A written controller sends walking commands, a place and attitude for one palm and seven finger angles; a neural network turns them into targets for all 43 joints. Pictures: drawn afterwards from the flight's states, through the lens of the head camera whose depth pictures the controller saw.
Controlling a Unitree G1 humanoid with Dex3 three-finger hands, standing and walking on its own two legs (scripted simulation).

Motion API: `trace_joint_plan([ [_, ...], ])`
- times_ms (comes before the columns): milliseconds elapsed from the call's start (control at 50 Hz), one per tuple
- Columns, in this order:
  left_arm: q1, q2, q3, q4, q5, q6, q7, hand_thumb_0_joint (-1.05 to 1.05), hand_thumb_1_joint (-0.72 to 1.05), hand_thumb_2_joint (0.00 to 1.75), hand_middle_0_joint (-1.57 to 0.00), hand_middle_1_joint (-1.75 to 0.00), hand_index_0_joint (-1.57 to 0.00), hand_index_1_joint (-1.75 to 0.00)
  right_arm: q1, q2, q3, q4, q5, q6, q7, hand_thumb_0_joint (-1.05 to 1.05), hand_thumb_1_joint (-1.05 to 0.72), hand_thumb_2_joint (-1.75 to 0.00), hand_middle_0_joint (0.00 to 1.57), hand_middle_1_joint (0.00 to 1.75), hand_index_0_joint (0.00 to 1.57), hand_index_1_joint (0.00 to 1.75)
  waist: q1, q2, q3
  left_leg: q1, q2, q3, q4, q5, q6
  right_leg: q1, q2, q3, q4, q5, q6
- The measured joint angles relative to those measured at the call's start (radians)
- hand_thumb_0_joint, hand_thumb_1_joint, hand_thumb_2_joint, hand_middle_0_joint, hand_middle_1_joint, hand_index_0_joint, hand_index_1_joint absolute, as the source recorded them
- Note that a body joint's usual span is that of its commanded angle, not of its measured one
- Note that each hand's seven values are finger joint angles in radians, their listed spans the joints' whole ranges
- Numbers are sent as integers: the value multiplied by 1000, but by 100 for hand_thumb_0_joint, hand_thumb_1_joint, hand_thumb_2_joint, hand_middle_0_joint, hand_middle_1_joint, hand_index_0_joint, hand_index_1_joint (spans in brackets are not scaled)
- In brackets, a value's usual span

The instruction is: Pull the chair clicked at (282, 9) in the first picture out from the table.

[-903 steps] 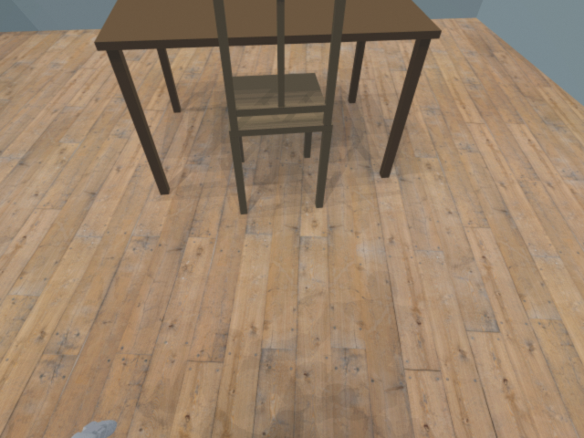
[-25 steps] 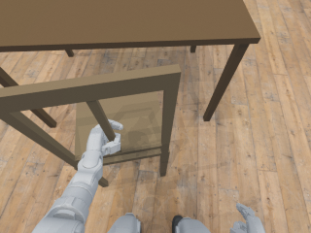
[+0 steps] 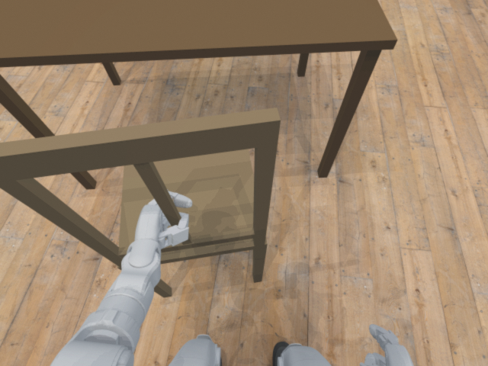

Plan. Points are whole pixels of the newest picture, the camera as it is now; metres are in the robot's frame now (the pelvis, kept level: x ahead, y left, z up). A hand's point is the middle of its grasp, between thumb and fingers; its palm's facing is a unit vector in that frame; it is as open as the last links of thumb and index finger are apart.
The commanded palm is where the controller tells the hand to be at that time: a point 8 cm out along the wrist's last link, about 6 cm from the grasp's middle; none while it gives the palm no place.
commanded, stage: step backward, pulling the chair out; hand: left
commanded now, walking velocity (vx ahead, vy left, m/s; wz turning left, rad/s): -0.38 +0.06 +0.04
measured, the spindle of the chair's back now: (170, 210) +0.38 +0.14 -0.04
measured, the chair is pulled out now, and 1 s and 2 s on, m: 0.32 0.54 0.60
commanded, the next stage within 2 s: stop walking, hand still on the chair in 0.88 s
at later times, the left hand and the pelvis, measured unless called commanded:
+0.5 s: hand (178, 289) +0.24 +0.11 -0.07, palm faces -0.04 -0.98 -0.17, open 5.2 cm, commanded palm +0.23 +0.17 -0.06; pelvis -0.11 +0.01 +0.00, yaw +0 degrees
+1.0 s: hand (170, 365) +0.13 +0.12 -0.06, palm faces -0.06 -0.99 -0.16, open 5.2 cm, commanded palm +0.12 +0.17 -0.04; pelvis -0.21 +0.02 +0.00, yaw -1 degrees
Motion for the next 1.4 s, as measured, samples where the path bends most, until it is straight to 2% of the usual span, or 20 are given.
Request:
trace_joint_plan([
  [60,3,-19,-19,-15,10,18,8,4,70,79,-25,-115,-49,-145,11,-43,-8,9,1,-1,-15,0,-90,-89,21,30,20,30,-13,0,-13,58,-1,4,-86,34,2,-24,-21,-8,12,9,14],
  [100,0,-26,-48,-34,13,35,13,4,70,78,-24,-117,-49,-145,21,-68,-19,8,1,5,-25,0,-90,-90,21,30,20,30,-17,2,-16,104,14,11,-187,162,15,-39,-30,-19,28,11,26],
  [180,6,-2,-84,-67,10,49,10,3,72,77,-22,-119,-49,-145,32,-51,-30,-19,-9,24,-22,1,-91,-90,20,30,20,30,15,-62,-4,115,-8,53,-227,170,24,-58,-51,17,73,-8,31],
  [220,14,1,-84,-66,7,45,6,3,72,77,-21,-119,-49,-145,44,-36,-31,-30,-17,18,-10,1,-91,-90,20,30,20,30,22,-57,-12,99,2,52,-230,178,22,-49,-36,18,122,-101,19],
  [300,15,10,-63,-42,3,17,0,3,71,79,-24,-118,-49,-145,40,-2,-18,-19,-17,-1,20,0,-90,-90,20,30,20,30,47,-34,-10,68,39,52,-205,188,4,32,-6,16,27,-67,20],
  [380,-1,16,-21,0,-8,-8,1,4,69,79,-26,-116,-49,-145,12,16,-8,-11,-2,-4,20,0,-90,-90,21,30,20,30,22,6,15,41,70,35,-176,196,-6,25,29,-2,-2,1,-5],
  [460,1,-2,-8,23,-1,-10,8,3,69,79,-26,-115,-49,-145,17,-8,-9,7,0,-12,0,0,-90,-89,21,30,20,30,2,6,-14,16,14,5,-32,16,3,-23,7,-1,18,14,0],
  [520,2,-19,-29,14,12,4,13,3,70,79,-25,-117,-49,-145,33,-41,-11,20,-2,-19,-12,0,-90,-89,21,30,20,30,-6,10,-35,84,12,10,-141,81,15,-52,-8,-11,30,25,13],
  [600,1,-2,-64,-11,9,20,10,3,71,78,-23,-118,-49,-145,43,-36,-17,9,-8,-4,-15,1,-90,-90,21,30,20,30,19,-50,-20,100,-13,45,-204,171,28,-68,-37,16,63,14,26],
  [660,11,3,-65,-14,4,17,4,3,71,78,-23,-118,-49,-145,60,-23,-22,-4,-18,-10,-2,1,-90,-90,20,30,20,30,31,-42,-26,77,4,42,-207,185,26,-43,-21,21,117,-103,15],
  [720,8,16,-54,-6,5,4,0,3,70,79,-24,-118,-49,-145,57,-4,-17,4,-17,-18,17,1,-90,-90,20,30,20,30,50,-31,-23,50,32,41,-185,192,10,24,-3,25,38,-43,14],
  [800,-8,23,-18,21,-6,-9,2,3,69,79,-26,-117,-49,-145,28,3,-12,4,1,-15,19,0,-90,-90,21,30,20,30,30,2,5,27,62,23,-161,192,-3,16,31,12,12,-2,7],
  [880,-2,7,-9,32,-2,9,8,3,70,79,-25,-116,-49,-145,33,-25,-13,6,7,-9,2,1,-90,-90,21,30,20,30,6,-4,-25,24,9,5,-38,14,5,-25,2,15,36,9,12],
  [920,4,-7,-22,28,2,24,10,3,70,79,-25,-117,-49,-145,46,-47,-12,8,7,-9,-5,1,-90,-90,21,30,20,30,-2,-3,-45,76,5,12,-100,28,12,-43,-13,12,48,12,22],
  [940,3,-11,-31,25,3,30,10,3,70,78,-24,-117,-49,-145,49,-52,-13,12,7,-9,-9,1,-90,-90,21,30,20,30,-5,-11,-47,91,1,19,-148,114,22,-48,-25,10,54,12,29],
  [980,4,-9,-51,17,3,40,11,3,71,78,-22,-118,-49,-145,53,-51,-14,9,6,-2,-14,1,-90,-90,21,30,20,30,11,-39,-39,107,-15,42,-179,169,33,-49,-42,27,57,8,35],
  [1060,44,-3,-68,-43,-11,74,0,4,71,77,-21,-118,-49,-145,78,-30,-11,-24,1,-5,-7,1,-91,-90,20,30,20,30,31,-32,-36,106,4,48,-201,171,35,-37,-25,29,137,-147,23],
  [1120,83,10,-72,-97,-10,89,-6,4,71,78,-22,-119,-49,-145,89,-1,5,-31,6,-20,6,1,-90,-90,20,30,20,30,51,-28,-32,100,25,48,-192,174,23,45,-12,22,22,-56,29],
  [1240,146,8,-41,-115,-11,93,-6,5,69,80,-24,-117,-49,-145,86,31,31,-11,10,-38,17,1,-90,-90,21,30,20,30,48,-15,-33,141,46,40,-237,200,2,82,7,10,-20,-2,12],
  [1400,233,-22,-39,-104,-3,81,1,6,68,80,-26,-116,-49,-145,92,-11,9,14,5,-38,3,1,-90,-90,21,30,20,30,40,-5,-84,198,37,42,-277,198,3,127,-3,9,-29,-24,9],
])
